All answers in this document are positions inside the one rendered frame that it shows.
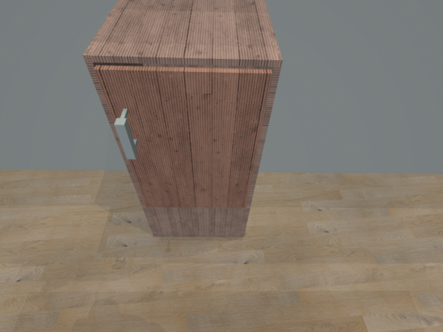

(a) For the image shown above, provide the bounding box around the cupboard door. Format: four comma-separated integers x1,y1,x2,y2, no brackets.
94,65,273,208

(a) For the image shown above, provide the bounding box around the handle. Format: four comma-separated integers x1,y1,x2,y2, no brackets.
114,109,138,159

